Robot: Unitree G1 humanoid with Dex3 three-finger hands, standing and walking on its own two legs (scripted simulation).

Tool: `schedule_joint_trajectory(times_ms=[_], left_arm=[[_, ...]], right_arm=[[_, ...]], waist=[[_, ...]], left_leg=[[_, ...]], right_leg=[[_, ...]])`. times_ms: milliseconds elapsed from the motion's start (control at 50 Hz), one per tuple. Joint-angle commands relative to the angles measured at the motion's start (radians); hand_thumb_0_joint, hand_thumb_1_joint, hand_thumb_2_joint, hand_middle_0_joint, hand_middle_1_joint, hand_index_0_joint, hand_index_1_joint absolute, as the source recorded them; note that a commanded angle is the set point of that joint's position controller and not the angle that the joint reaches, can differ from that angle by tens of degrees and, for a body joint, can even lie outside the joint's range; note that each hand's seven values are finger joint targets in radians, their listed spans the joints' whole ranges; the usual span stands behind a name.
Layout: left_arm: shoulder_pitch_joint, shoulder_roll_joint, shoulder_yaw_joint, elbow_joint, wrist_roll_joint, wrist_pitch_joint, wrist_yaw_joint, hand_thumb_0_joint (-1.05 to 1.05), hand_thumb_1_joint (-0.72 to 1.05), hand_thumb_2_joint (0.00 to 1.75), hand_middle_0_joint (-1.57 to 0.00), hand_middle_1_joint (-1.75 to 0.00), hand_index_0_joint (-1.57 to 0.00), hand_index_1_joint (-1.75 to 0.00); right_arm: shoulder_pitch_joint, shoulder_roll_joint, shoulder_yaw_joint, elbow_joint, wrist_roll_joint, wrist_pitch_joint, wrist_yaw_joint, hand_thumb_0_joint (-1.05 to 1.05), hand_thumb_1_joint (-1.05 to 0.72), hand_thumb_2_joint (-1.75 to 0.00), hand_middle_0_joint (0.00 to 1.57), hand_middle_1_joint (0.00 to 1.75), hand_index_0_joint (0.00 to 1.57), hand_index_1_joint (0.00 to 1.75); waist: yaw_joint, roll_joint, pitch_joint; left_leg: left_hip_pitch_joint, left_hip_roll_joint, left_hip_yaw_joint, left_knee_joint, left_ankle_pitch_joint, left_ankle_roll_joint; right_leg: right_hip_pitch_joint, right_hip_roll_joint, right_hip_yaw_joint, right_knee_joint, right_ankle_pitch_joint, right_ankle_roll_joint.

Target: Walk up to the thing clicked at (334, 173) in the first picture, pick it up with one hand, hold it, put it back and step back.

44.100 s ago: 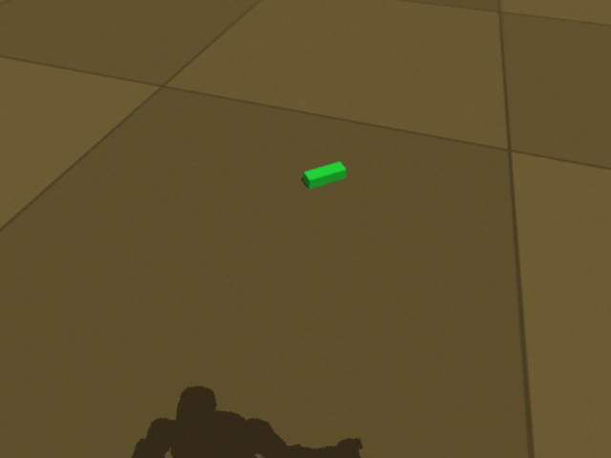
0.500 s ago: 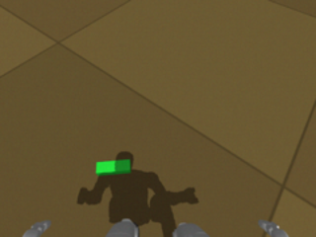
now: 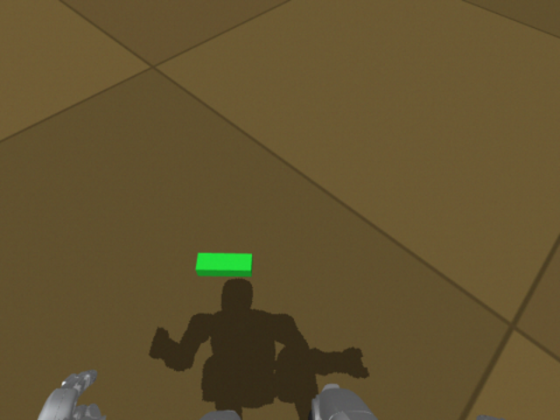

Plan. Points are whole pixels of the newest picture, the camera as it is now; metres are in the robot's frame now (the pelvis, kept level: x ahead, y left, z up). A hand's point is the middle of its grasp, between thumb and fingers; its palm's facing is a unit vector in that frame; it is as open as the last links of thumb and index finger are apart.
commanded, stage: step back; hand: left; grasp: from above
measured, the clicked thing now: (225, 264) +0.67 +0.20 -0.73
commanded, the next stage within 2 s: none
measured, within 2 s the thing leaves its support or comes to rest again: neither
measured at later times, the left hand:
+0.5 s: hand out of the picture -0.08 +0.25 -0.12, palm faces -0.04 -0.90 -0.44, open 7.3 cm
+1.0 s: hand out of the picture -0.26 +0.25 -0.14, palm faces -0.07 -0.90 -0.42, open 7.3 cm
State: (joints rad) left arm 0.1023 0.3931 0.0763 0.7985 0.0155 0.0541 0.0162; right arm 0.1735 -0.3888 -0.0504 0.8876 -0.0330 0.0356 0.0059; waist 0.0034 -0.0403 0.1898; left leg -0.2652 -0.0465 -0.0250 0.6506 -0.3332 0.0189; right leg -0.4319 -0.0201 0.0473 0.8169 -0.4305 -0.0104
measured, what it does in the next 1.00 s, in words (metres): walks backwards: right foot, then left foot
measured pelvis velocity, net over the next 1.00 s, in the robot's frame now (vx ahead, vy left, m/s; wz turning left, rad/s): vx -0.35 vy -0.03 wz -0.07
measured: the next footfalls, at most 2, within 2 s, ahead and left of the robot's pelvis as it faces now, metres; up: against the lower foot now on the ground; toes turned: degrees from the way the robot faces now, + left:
right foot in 0.30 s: -0.10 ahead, -0.14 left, +0.00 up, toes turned -2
left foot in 0.64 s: -0.18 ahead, +0.11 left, +0.00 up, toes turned -2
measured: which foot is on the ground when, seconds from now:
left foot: down 0.00-0.32, up 0.34-0.62, down 0.64-1.00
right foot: up 0.00-0.28, down 0.30-0.66, up 0.68-0.94, down 0.96-1.00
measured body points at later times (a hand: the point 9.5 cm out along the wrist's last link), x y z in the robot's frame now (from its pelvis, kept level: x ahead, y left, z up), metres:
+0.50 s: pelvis -0.16 -0.02 +0.01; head -0.11 -0.05 +0.45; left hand -0.08 +0.29 -0.09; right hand -0.07 -0.35 -0.12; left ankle -0.16 +0.12 -0.65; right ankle -0.14 -0.14 -0.72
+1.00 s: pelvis -0.35 -0.03 -0.01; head -0.30 -0.04 +0.44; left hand -0.25 +0.29 -0.12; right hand -0.23 -0.35 -0.12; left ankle -0.22 +0.11 -0.72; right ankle -0.38 -0.14 -0.72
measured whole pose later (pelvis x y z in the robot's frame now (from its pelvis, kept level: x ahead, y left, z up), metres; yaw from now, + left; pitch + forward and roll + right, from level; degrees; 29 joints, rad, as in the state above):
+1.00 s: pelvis -0.35 -0.03 -0.01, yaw -4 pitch -3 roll -2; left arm 0.18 0.37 0.07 0.90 0.03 0.03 0.00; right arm 0.07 -0.41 -0.05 0.84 -0.03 0.06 0.00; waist 0.02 0.07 0.17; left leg -0.46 0.07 -0.04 0.69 -0.22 -0.01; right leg -0.20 0.06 0.00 0.65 -0.40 -0.02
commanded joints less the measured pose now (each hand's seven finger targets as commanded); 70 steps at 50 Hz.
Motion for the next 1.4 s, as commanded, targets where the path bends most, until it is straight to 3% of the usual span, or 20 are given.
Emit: schedule_joint_trajectory(times_ms=[0, 160, 260, 300, 320, 380, 500, 600, 660, 720, 920, 960, 980, 1000, 1040, 1180, 1240, 1280, 1320, 1380], left_arm=[[0.039, 0.179, 0.061, -0.062, -0.019, -0.015, 0.024, 0.00, 0.90, 0.90, -0.20, -0.30, -0.20, -0.30], [0.107, 0.162, 0.052, -0.049, -0.008, -0.031, 0.009, 0.00, 0.90, 0.90, -0.20, -0.30, -0.20, -0.30], [0.244, 0.178, 0.060, 0.035, 0.014, -0.053, 0.007, 0.00, 0.90, 0.90, -0.20, -0.30, -0.20, -0.30], [0.169, 0.367, 0.105, -0.012, 0.022, -0.051, 0.002, 0.00, 0.90, 0.90, -0.20, -0.30, -0.20, -0.30], [0.098, 0.384, 0.105, -0.049, 0.029, -0.055, 0.007, 0.00, 0.90, 0.90, -0.20, -0.30, -0.20, -0.30], [-0.027, 0.251, 0.075, -0.070, 0.027, -0.058, 0.018, 0.00, 0.90, 0.90, -0.20, -0.30, -0.20, -0.30], [0.105, 0.228, 0.072, -0.076, 0.029, -0.046, 0.036, 0.00, 0.90, 0.90, -0.20, -0.30, -0.20, -0.30], [0.046, 0.220, 0.050, -0.097, 0.001, -0.017, 0.023, 0.00, 0.90, 0.90, -0.20, -0.30, -0.20, -0.30], [-0.035, 0.215, 0.062, -0.098, 0.005, -0.012, 0.036, 0.00, 0.90, 0.90, -0.20, -0.30, -0.20, -0.30], [0.086, 0.194, 0.059, -0.035, -0.018, -0.007, 0.027, 0.00, 0.90, 0.90, -0.20, -0.30, -0.20, -0.30], [0.209, 0.157, 0.042, 0.063, 0.009, -0.048, 0.007, 0.00, 0.90, 0.90, -0.20, -0.30, -0.20, -0.30], [0.191, 0.298, 0.084, 0.060, 0.040, -0.058, 0.010, 0.00, 0.90, 0.90, -0.20, -0.30, -0.20, -0.30], [0.130, 0.403, 0.103, 0.017, 0.036, -0.053, 0.012, 0.00, 0.90, 0.90, -0.20, -0.30, -0.20, -0.30], [0.073, 0.373, 0.095, -0.003, 0.029, -0.059, 0.015, 0.00, 0.90, 0.90, -0.20, -0.30, -0.20, -0.30], [-0.027, 0.252, 0.059, -0.011, 0.025, -0.070, 0.019, 0.00, 0.90, 0.90, -0.20, -0.30, -0.20, -0.30], [0.113, 0.266, 0.079, 0.025, 0.039, -0.083, 0.006, 0.00, 0.90, 0.90, -0.20, -0.30, -0.20, -0.30], [0.067, 0.270, 0.066, 0.031, 0.027, -0.069, -0.006, 0.00, 0.90, 0.90, -0.20, -0.30, -0.20, -0.30], [0.099, 0.178, 0.032, 0.028, 0.027, -0.063, -0.011, 0.00, 0.90, 0.90, -0.20, -0.30, -0.20, -0.30], [-0.001, 0.230, 0.052, 0.045, 0.010, -0.071, -0.012, 0.00, 0.90, 0.90, -0.20, -0.30, -0.20, -0.30], [0.057, 0.185, 0.038, 0.073, 0.000, -0.084, -0.028, 0.00, 0.90, 0.90, -0.20, -0.30, -0.20, -0.30]], right_arm=[[-0.073, -0.268, -0.062, -0.098, -0.001, -0.033, -0.025, 0.00, -0.90, -0.90, 0.20, 0.30, 0.20, 0.30], [-0.023, -0.246, -0.066, -0.121, 0.000, -0.023, -0.033, 0.00, -0.90, -0.90, 0.20, 0.30, 0.20, 0.30], [-0.087, -0.237, -0.059, -0.137, 0.028, 0.005, -0.024, 0.00, -0.90, -0.90, 0.20, 0.30, 0.20, 0.30], [-0.129, -0.168, -0.051, -0.169, 0.037, 0.007, -0.033, 0.00, -0.90, -0.90, 0.20, 0.30, 0.20, 0.30], [-0.124, -0.207, -0.065, -0.164, 0.030, 0.015, -0.041, 0.00, -0.90, -0.90, 0.20, 0.30, 0.20, 0.30], [-0.018, -0.194, -0.056, -0.101, 0.042, 0.007, -0.038, 0.00, -0.90, -0.90, 0.20, 0.30, 0.20, 0.30], [-0.040, -0.169, -0.042, -0.128, 0.022, -0.006, -0.038, 0.00, -0.90, -0.90, 0.20, 0.30, 0.20, 0.30], [0.092, -0.187, -0.067, -0.064, 0.002, -0.013, -0.030, 0.00, -0.90, -0.90, 0.20, 0.30, 0.20, 0.30], [0.001, -0.372, -0.103, -0.101, -0.008, -0.016, -0.015, 0.00, -0.90, -0.90, 0.20, 0.30, 0.20, 0.30], [-0.106, -0.254, -0.060, -0.113, -0.008, -0.022, -0.031, 0.00, -0.90, -0.90, 0.20, 0.30, 0.20, 0.30], [-0.077, -0.264, -0.060, -0.109, 0.015, 0.017, -0.023, 0.00, -0.90, -0.90, 0.20, 0.30, 0.20, 0.30], [-0.075, -0.156, -0.031, -0.134, 0.023, 0.012, -0.018, 0.00, -0.90, -0.90, 0.20, 0.30, 0.20, 0.30], [-0.133, -0.175, -0.047, -0.145, 0.019, 0.017, -0.037, 0.00, -0.90, -0.90, 0.20, 0.30, 0.20, 0.30], [-0.129, -0.215, -0.062, -0.130, 0.019, 0.022, -0.038, 0.00, -0.90, -0.90, 0.20, 0.30, 0.20, 0.30], [-0.040, -0.197, -0.051, -0.073, 0.029, 0.012, -0.034, 0.00, -0.90, -0.90, 0.20, 0.30, 0.20, 0.30], [-0.072, -0.190, -0.049, -0.060, -0.004, -0.018, -0.005, 0.00, -0.90, -0.90, 0.20, 0.30, 0.20, 0.30], [0.029, -0.169, -0.054, 0.009, 0.000, -0.039, 0.002, 0.00, -0.90, -0.90, 0.20, 0.30, 0.20, 0.30], [0.104, -0.212, -0.080, 0.045, -0.014, -0.056, -0.004, 0.00, -0.90, -0.90, 0.20, 0.30, 0.20, 0.30], [0.018, -0.327, -0.090, 0.011, -0.006, -0.063, -0.001, 0.00, -0.90, -0.90, 0.20, 0.30, 0.20, 0.30], [-0.035, -0.240, -0.056, 0.006, -0.013, -0.081, -0.006, 0.00, -0.90, -0.90, 0.20, 0.30, 0.20, 0.30]], waist=[[0.014, 0.141, -0.178], [-0.027, 0.234, -0.235], [0.024, 0.197, -0.282], [0.067, -0.251, -0.201], [0.058, -0.227, -0.123], [-0.038, -0.080, -0.129], [0.052, -0.138, -0.205], [-0.010, -0.092, -0.266], [-0.055, 0.265, -0.200], [0.043, 0.154, -0.178], [0.031, 0.233, -0.321], [0.032, -0.113, -0.231], [0.094, -0.236, -0.172], [0.059, -0.153, -0.106], [-0.030, -0.007, -0.110], [0.076, -0.130, -0.129], [0.017, -0.121, -0.147], [-0.016, 0.067, -0.183], [-0.036, 0.185, -0.068], [0.004, 0.157, -0.074]], left_leg=[[-0.011, 0.337, -0.297, -0.263, 0.495, 0.231], [0.199, 0.326, -0.224, -0.162, 0.531, 0.242], [-0.021, 0.216, -0.143, -0.048, 0.290, 0.106], [-0.252, -0.060, -0.053, 0.320, -0.250, -0.011], [-0.213, -0.019, -0.177, 0.514, -0.290, -0.028], [-0.215, -0.076, -0.157, 0.595, -0.151, -0.022], [-0.245, 0.003, -0.080, 0.258, -0.220, -0.043], [0.065, 0.033, 0.001, -0.261, 0.137, -0.001], [-0.115, 0.441, -0.528, -0.338, 0.324, 0.298], [-0.048, 0.312, -0.248, -0.248, 0.418, 0.212], [0.090, 0.250, -0.149, -0.080, 0.337, 0.149], [-0.330, 0.027, -0.069, 0.128, -0.071, 0.016], [-0.267, -0.023, -0.129, 0.345, -0.288, -0.026], [-0.230, 0.002, -0.220, 0.502, -0.263, -0.035], [-0.235, -0.056, -0.186, 0.529, -0.129, -0.021], [-0.213, 0.042, -0.064, 0.119, -0.203, -0.043], [0.061, 0.020, 0.038, -0.193, -0.112, -0.007], [0.280, 0.101, -0.152, -0.334, -0.120, 0.031], [-0.070, 0.394, -0.573, -0.487, -0.558, 0.233], [-0.002, 0.276, -0.342, -0.399, -0.282, 0.162]], right_leg=[[-0.047, 0.116, 0.152, 0.441, -0.149, -0.027], [0.000, 0.043, 0.049, 0.081, -0.107, 0.030], [0.304, 0.023, -0.024, -0.411, 0.231, -0.014], [0.138, -0.352, 0.487, -0.516, 0.249, -0.240], [-0.028, -0.443, 0.578, -0.556, 0.250, -0.313], [0.068, -0.226, 0.189, -0.393, 0.497, -0.193], [0.378, -0.243, 0.186, -0.302, 0.660, -0.201], [0.221, -0.187, 0.132, -0.153, 0.532, -0.109], [0.040, 0.088, 0.093, 0.341, -0.239, -0.008], [-0.026, 0.107, 0.133, 0.482, -0.097, -0.018], [0.270, 0.051, -0.081, -0.437, 0.139, -0.006], [0.376, -0.193, 0.337, -0.473, 0.105, -0.096], [0.076, -0.421, 0.554, -0.550, 0.098, -0.277], [-0.042, -0.436, 0.542, -0.573, 0.070, -0.296], [0.063, -0.229, 0.210, -0.419, 0.336, -0.169], [0.252, -0.238, 0.270, -0.488, -0.254, -0.179], [0.119, -0.213, 0.176, -0.450, -0.183, -0.150], [-0.059, -0.119, 0.062, -0.227, -0.103, -0.077], [-0.032, -0.016, -0.014, 0.054, -0.135, -0.005], [-0.003, -0.025, -0.010, -0.040, -0.036, -0.010]])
